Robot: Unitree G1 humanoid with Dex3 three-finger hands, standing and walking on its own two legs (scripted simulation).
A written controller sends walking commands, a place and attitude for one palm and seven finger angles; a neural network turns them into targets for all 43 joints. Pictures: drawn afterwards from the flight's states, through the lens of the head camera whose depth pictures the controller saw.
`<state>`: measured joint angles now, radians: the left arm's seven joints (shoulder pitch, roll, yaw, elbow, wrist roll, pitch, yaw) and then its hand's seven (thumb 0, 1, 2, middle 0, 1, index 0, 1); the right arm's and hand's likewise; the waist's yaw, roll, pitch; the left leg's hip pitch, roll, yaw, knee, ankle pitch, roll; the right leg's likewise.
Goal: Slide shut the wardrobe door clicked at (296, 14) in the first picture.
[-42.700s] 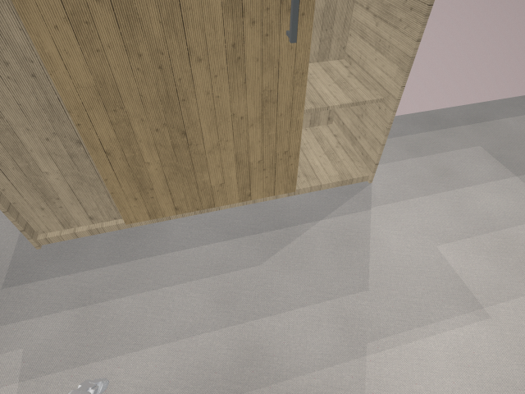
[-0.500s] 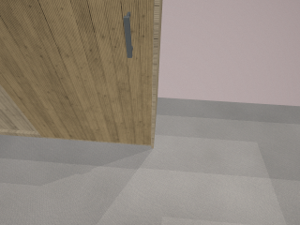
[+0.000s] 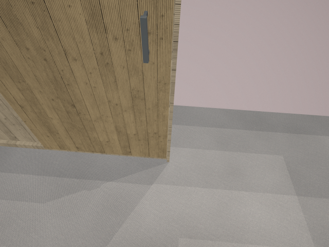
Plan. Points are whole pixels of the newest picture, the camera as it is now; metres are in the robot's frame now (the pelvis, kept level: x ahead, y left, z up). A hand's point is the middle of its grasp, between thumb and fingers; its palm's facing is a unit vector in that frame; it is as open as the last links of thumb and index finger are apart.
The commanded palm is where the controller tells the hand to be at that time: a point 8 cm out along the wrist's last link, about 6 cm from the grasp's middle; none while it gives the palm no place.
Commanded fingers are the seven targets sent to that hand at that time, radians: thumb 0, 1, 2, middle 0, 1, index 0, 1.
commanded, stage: look to check the result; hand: left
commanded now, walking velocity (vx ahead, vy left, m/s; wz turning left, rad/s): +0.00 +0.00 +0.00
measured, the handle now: (145, 38) +0.73 +0.11 +0.14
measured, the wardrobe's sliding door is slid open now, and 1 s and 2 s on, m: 0.00 0.00 0.00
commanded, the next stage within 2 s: stand and wait in 0.42 s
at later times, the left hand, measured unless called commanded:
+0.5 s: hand out of the picture +0.09 +0.23 -0.16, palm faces -0.02 -0.95 -0.31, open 7.4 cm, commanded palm none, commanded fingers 0.00 0.90 0.90 -0.20 -0.30 -0.20 -0.30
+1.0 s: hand out of the picture +0.10 +0.22 -0.16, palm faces -0.04 -0.95 -0.32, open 7.4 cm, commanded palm none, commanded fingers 0.00 0.90 0.90 -0.20 -0.30 -0.20 -0.30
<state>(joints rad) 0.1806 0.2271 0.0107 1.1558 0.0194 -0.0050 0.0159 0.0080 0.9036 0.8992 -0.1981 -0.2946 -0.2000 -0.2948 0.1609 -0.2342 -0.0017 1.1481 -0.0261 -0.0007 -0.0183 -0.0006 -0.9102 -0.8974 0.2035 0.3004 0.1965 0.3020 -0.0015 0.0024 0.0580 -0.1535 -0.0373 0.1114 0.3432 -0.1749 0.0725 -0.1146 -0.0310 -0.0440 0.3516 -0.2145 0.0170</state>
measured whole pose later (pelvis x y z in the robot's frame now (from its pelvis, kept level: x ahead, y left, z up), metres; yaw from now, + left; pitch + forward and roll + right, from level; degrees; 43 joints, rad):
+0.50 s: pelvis +0.02 -0.01 +0.00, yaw +0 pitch -1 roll +0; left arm 0.11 0.30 0.01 1.14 0.02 -0.01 0.01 0.01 0.90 0.90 -0.20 -0.29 -0.20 -0.29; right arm 0.09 -0.31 0.00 1.14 -0.02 0.00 -0.01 0.00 -0.91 -0.90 0.20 0.30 0.20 0.30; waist -0.01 0.00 0.05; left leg -0.12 -0.04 0.10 0.30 -0.18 0.06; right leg -0.07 -0.03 -0.05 0.31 -0.21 0.01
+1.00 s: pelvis +0.02 -0.02 +0.00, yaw +0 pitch -1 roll +0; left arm 0.11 0.31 0.00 1.14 0.02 -0.02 0.01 0.01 0.90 0.90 -0.20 -0.29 -0.20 -0.30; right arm 0.09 -0.32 0.01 1.15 -0.02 0.00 -0.01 0.00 -0.91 -0.90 0.20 0.30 0.20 0.30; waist -0.01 0.00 0.06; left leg -0.09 -0.02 0.10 0.28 -0.18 0.04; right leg -0.05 0.00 -0.05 0.28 -0.21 -0.01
